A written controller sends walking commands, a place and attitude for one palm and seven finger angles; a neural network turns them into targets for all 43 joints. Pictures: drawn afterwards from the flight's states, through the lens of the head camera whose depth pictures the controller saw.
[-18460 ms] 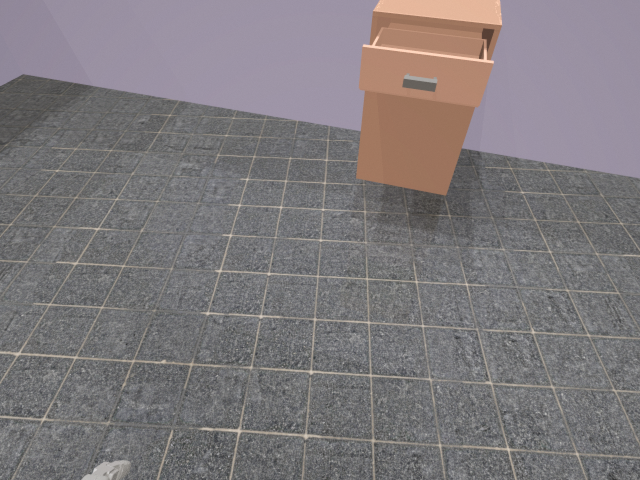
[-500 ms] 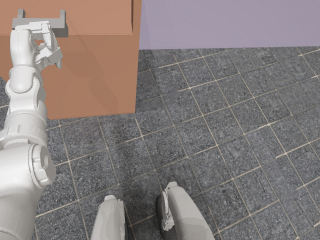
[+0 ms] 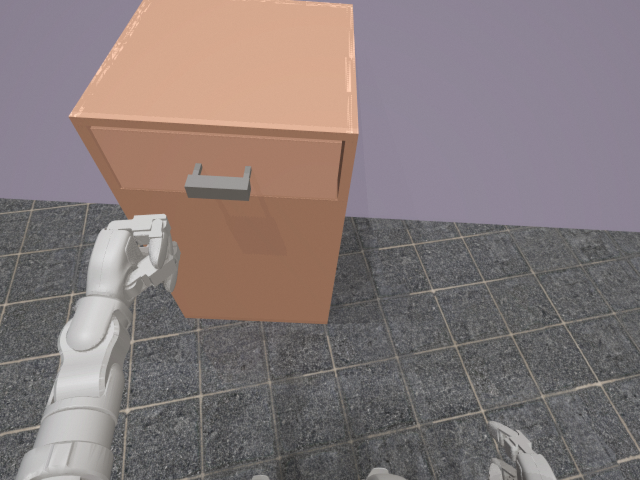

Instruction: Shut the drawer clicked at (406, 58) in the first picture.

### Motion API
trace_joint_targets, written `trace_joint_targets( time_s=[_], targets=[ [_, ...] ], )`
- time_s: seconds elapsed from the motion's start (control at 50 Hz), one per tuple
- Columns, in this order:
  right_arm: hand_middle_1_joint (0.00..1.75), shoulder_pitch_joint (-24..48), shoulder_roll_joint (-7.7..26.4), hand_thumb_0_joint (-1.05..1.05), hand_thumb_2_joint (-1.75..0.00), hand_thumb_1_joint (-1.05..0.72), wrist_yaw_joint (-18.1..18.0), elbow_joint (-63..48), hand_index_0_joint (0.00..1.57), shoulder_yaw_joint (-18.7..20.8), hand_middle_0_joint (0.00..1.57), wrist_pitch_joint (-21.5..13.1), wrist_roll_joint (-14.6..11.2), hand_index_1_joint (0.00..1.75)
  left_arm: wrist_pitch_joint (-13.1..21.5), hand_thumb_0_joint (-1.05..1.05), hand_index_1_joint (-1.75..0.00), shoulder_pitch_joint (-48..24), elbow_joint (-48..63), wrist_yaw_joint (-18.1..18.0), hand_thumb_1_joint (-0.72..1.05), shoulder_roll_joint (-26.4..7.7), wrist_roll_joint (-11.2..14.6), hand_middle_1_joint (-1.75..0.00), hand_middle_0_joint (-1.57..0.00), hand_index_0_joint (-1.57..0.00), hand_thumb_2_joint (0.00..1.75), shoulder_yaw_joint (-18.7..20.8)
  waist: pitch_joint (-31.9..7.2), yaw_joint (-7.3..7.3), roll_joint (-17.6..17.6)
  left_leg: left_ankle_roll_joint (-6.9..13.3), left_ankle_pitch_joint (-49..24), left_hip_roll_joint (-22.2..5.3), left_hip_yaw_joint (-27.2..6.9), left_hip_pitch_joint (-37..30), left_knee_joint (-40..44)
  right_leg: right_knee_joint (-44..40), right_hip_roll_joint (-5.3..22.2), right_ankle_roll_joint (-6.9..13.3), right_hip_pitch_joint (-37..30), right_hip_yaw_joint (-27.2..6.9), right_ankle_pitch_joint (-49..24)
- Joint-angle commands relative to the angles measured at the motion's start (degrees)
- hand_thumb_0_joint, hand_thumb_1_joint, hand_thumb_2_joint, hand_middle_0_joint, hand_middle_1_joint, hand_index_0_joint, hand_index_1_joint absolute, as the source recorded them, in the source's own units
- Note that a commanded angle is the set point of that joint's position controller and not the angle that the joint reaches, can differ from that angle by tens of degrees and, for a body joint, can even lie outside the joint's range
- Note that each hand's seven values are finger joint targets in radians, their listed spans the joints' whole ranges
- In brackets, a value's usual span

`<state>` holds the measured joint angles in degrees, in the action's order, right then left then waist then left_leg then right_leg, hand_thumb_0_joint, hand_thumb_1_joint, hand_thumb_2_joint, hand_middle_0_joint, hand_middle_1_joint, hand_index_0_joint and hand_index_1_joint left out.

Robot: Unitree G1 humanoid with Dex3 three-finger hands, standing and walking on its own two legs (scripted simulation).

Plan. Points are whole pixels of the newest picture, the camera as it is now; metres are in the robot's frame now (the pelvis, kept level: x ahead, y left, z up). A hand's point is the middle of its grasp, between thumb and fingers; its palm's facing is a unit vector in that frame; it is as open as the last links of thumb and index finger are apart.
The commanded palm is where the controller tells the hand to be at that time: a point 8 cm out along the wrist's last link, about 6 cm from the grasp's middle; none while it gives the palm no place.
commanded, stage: draw the hand back to the body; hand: left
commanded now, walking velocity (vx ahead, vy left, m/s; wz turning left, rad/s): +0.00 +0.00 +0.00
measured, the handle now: (220, 178) +0.59 +0.18 -0.03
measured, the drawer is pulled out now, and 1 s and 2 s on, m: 0.00 0.00 0.00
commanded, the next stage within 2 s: step back with the hand held close in 0.90 s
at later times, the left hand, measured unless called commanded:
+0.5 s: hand (59, 324) +0.24 +0.23 +0.16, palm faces +0.31 -0.90 -0.31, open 3.3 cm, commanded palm +0.19 +0.27 +0.18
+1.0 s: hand out of the picture +0.17 +0.22 +0.20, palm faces +0.42 -0.82 -0.38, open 3.3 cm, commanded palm +0.12 +0.26 +0.23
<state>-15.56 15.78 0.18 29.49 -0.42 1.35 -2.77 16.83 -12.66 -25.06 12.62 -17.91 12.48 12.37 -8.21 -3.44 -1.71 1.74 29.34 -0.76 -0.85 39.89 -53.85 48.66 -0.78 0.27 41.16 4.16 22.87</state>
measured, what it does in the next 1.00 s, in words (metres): stands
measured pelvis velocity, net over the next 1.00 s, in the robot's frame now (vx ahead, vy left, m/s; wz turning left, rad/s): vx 0.00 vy -0.02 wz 0.01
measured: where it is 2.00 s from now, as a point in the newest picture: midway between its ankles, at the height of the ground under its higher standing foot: outside the picture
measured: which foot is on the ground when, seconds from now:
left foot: down 0.00-1.00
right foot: down 0.00-1.00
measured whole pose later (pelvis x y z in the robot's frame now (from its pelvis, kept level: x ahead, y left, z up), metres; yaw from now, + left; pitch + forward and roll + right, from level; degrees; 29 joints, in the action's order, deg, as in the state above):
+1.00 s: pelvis +0.00 -0.02 +0.05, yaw +1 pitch -5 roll -1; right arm -12.8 12.7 -4.2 35.1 -1.7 -7.3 -0.4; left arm 4.7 29.8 25.2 -6.3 -17.9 3.3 15.7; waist 0.6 3.9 -4.2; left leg 0.6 17.8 -0.3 -0.1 4.3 -26.7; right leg 25.3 -0.9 1.3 7.2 3.2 13.6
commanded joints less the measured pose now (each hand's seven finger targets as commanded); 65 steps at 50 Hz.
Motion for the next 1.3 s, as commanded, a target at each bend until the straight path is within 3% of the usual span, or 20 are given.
trace_joint_targets(
  time_s=[0.0, 0.02, 0.04, 0.08, 0.16, 0.22, 0.32, 0.52, 0.6, 0.7, 0.76, 0.82, 0.9, 0.96, 1.0, 1.02, 1.06, 1.1, 1.22, 1.28],
  targets=[
    [0.3, -1.5, 6.7, 0.0, -0.9, -0.9, -1.2, -6.9, 0.2, 2.0, 0.2, -2.9, -0.3, 0.3, 2.3, 0.0, -1.6, -10.5, 19.8, 0.8, 0.9, -10.1, 1.9, -1.6, -1.4, -1.4, 0.9, 3.0, -16.7, 0.27, -6.2, -1.5, -34.0, -0.5, -1.2, -14.3, 9.6, -4.1, -0.5, 1.1, -16.0, -0.7, -23.7],
    [0.3, 2.3, 6.1, 0.0, -0.9, -0.9, -2.3, -8.1, 0.2, 2.4, 0.2, -1.6, -0.1, 0.3, -0.9, 0.0, -1.6, -9.0, 23.4, -5.9, 0.9, -15.1, -5.0, -1.6, -1.4, -1.4, 0.9, 2.1, -18.7, 2.98, -5.5, -1.1, -34.2, 0.1, -1.4, -18.5, 12.5, -6.9, 0.7, 2.1, -18.5, -2.6, -20.9],
    [0.3, 3.3, 4.9, 0.0, -0.9, -0.9, -2.9, -9.4, 0.2, 2.1, 0.2, -1.5, 0.0, 0.3, -3.2, 0.0, -1.6, -6.9, 26.2, -9.5, 0.9, -10.8, -5.6, -1.6, -1.4, -1.4, 0.9, 0.1, -15.1, 1.85, -4.8, -1.4, -32.6, -0.1, -1.1, -19.3, 14.3, -8.6, 0.6, 1.7, -18.5, -2.3, -20.0],
    [0.3, 4.4, 4.8, 0.0, -0.9, -0.9, -3.8, -9.9, 0.2, 1.7, 0.2, -1.7, 0.0, 0.3, -6.1, 0.0, -1.6, -0.4, 28.3, -12.9, 0.9, -8.9, -6.3, -1.6, -1.4, -1.4, 0.9, -0.9, -11.5, 2.52, -4.0, -1.3, -29.0, -0.5, -0.9, -18.5, 16.6, -10.4, 1.1, 1.6, -21.0, -2.3, -18.5],
    [0.3, 6.8, 4.3, 0.0, -0.9, -0.9, -5.2, -9.6, 0.2, 0.7, 0.2, -1.7, 0.1, 0.3, -9.3, 0.0, -1.6, 3.9, 33.8, -16.9, 0.9, -10.4, -7.6, -1.6, -1.4, -1.4, 0.9, 0.6, -8.1, 3.03, -0.7, -0.8, -26.5, -0.6, -0.5, -20.7, 20.8, -14.1, 1.3, 1.6, -27.0, -2.3, -19.1],
    [0.3, 8.4, 4.3, 0.0, -0.9, -0.9, -5.7, -8.7, 0.2, 0.1, 0.2, -2.3, 0.3, 0.3, -10.7, 0.0, -1.6, 5.6, 35.8, -17.9, 0.9, -9.2, -7.8, -1.6, -1.4, -1.4, 0.9, -0.3, -3.3, 3.06, 1.0, -0.5, -22.6, -0.6, -0.8, -22.6, 24.2, -17.6, 1.2, 1.7, -28.3, -2.2, -16.4],
    [0.3, 9.7, 3.9, 0.0, -0.9, -0.9, -5.7, -7.2, 0.2, -0.7, 0.2, -4.5, 0.9, 0.3, -11.6, 0.0, -1.6, 11.9, 41.5, -18.5, 0.9, -8.3, -8.2, -1.6, -1.4, -1.4, 0.9, -0.4, 0.2, 4.17, -1.9, -0.7, -24.5, -0.7, -1.0, -27.3, 28.1, -21.6, 1.1, 1.9, -31.9, -2.1, -17.4],
    [0.3, 10.6, 3.2, 0.0, -0.9, -0.9, -4.5, -5.6, 0.2, -0.3, 0.2, -8.4, 2.3, 0.3, -10.6, 0.0, -1.6, 28.0, 57.2, -18.9, 0.9, -11.5, -8.3, -1.6, -1.4, -1.4, 0.9, 7.1, 2.2, 6.32, -1.1, -0.8, -30.0, -0.5, -0.4, -30.8, 31.6, -25.3, 1.0, 1.7, -38.5, -2.0, -22.3],
    [0.3, 10.3, 2.6, 0.0, -0.9, -0.9, -4.0, -5.4, 0.2, 0.0, 0.2, -9.6, 2.4, 0.3, -9.8, 0.0, -1.6, 34.4, 63.4, -19.0, 0.9, -11.2, -8.4, -1.6, -1.4, -1.4, 0.9, 8.8, 2.2, 6.6, -4.1, -1.1, -33.6, -0.6, 0.1, -32.0, 31.3, -25.3, 1.3, 1.5, -39.0, -2.2, -24.8],
    [0.3, 10.4, 2.4, 0.0, -0.9, -0.9, -4.0, -5.2, 0.2, 0.5, 0.2, -10.8, 2.3, 0.3, -8.9, 0.0, -1.6, 40.8, 66.6, -19.1, 0.9, -12.0, -8.2, -1.6, -1.4, -1.4, 0.9, 12.0, 4.0, 7.17, -1.5, -0.8, -30.8, -0.7, 0.4, -31.7, 31.3, -26.1, 1.0, 1.4, -38.5, -2.4, -23.7],
    [0.3, 10.0, 2.7, 0.0, -0.9, -0.9, -4.3, -4.2, 0.2, 0.8, 0.2, -10.5, 2.2, 0.3, -9.1, 0.0, -1.6, 39.2, 61.6, -18.9, 0.9, -8.7, -8.3, -1.6, -1.4, -1.4, 0.9, 9.0, 10.1, 5.79, 2.1, -0.3, -24.6, -0.9, 0.6, -30.2, 31.9, -27.7, 1.1, 1.1, -34.4, -2.5, -18.1],
    [0.3, 10.1, 3.0, 0.0, -0.9, -0.9, -4.9, -3.8, 0.2, 0.9, 0.2, -10.6, 2.1, 0.3, -8.9, 0.0, -1.6, 36.6, 60.1, -19.2, 0.9, -8.7, -8.6, -1.6, -1.4, -1.4, 0.9, 8.6, 12.0, 5.64, 0.6, 0.1, -19.9, -0.6, 0.5, -29.7, 32.1, -29.1, 1.3, 1.1, -32.6, -3.1, -12.6],
    [0.3, 10.4, 2.5, 0.0, -0.9, -0.9, -5.1, -4.0, 0.2, 0.9, 0.2, -11.9, 2.5, 0.3, -7.7, 0.0, -1.6, 36.7, 63.9, -19.9, 0.9, -10.7, -9.0, -1.6, -1.4, -1.4, 0.9, 10.2, 4.9, 6.72, -1.0, 0.5, -22.1, 0.0, 0.8, -32.1, 31.5, -28.0, 1.9, 1.1, -36.2, -3.6, -15.1],
    [0.3, 10.8, 2.2, 0.0, -0.9, -0.9, -5.1, -4.0, 0.2, 0.6, 0.2, -12.9, 2.6, 0.3, -7.4, 0.0, -1.6, 37.2, 65.8, -20.2, 0.9, -11.6, -9.0, -1.6, -1.4, -1.4, 0.9, 10.7, 3.9, 7.06, -3.3, 0.2, -23.4, 0.1, 0.7, -31.9, 31.5, -27.8, 2.0, 1.2, -37.7, -3.9, -16.9],
    [0.3, 10.9, 2.0, 0.0, -0.9, -0.9, -5.2, -3.7, 0.2, 0.6, 0.2, -13.4, 2.6, 0.3, -7.4, 0.0, -1.6, 37.5, 65.5, -20.3, 0.9, -11.4, -9.1, -1.6, -1.4, -1.4, 0.9, 10.8, 5.3, 7.04, -2.9, 0.1, -23.4, 0.1, 0.8, -31.8, 31.6, -28.2, 1.9, 1.2, -37.1, -3.8, -16.7],
    [0.3, 9.2, 3.1, 0.0, -0.9, -0.9, -4.8, -6.1, 0.2, 0.1, 0.2, -12.0, 2.5, 0.3, -3.8, 0.0, -1.6, 26.7, 68.8, -20.9, 0.9, -20.4, -9.0, -1.6, -1.4, -1.4, 0.9, 20.8, 14.0, 4.58, -4.4, 0.9, -16.8, -0.1, -0.6, -26.3, 31.9, -32.9, 4.6, 1.4, -31.2, -10.9, -14.8],
    [0.3, 9.2, 2.6, 0.0, -0.9, -0.9, -4.5, -3.2, 0.2, 1.6, 0.2, -10.3, 2.9, 0.3, -4.0, 0.0, -1.6, 38.8, 58.4, -20.1, 0.9, -11.9, -9.7, -1.6, -1.4, -1.4, 0.9, 14.6, 13.7, 4.0, 4.8, 1.0, -17.3, -0.2, -0.9, -27.7, 28.3, -35.9, 6.9, 2.1, -27.3, -12.7, -11.8],
    [0.3, 9.1, 3.1, 0.0, -0.9, -0.9, -3.9, -3.3, 0.2, 2.1, 0.2, -8.8, 2.9, 0.3, -3.9, 0.0, -1.6, 41.0, 57.6, -19.7, 0.9, -9.3, -9.9, -1.6, -1.4, -1.4, 0.9, 11.9, 11.5, 3.41, 4.8, 0.8, -19.1, -0.5, -0.3, -29.0, 27.5, -35.8, 7.6, 1.9, -27.0, -11.9, -13.0],
    [0.3, 10.6, 4.1, 0.0, -0.9, -0.9, -3.9, -5.1, 0.2, 3.4, 0.2, -6.8, 2.7, 0.3, -2.0, 0.0, -1.6, 47.4, 63.6, -20.4, 0.9, -12.0, -9.8, -1.6, -1.4, -1.4, 0.9, 14.4, -0.2, 4.03, -2.0, 0.8, -30.1, -2.4, -1.3, -27.1, 32.3, -26.4, 5.3, 0.4, -36.9, -5.9, -27.1],
    [0.3, 10.4, 3.8, 0.0, -0.9, -0.9, -4.1, -6.3, 0.2, 3.8, 0.2, -6.3, 2.4, 0.3, -1.7, 0.0, -1.6, 49.2, 67.1, -21.0, 0.9, -14.0, -9.7, -1.6, -1.4, -1.4, 0.9, 16.4, -3.8, 4.25, -0.2, 0.6, -34.5, -2.8, -1.6, -25.5, 30.8, -23.4, 5.1, 0.0, -39.9, -5.8, -33.6]
  ],
)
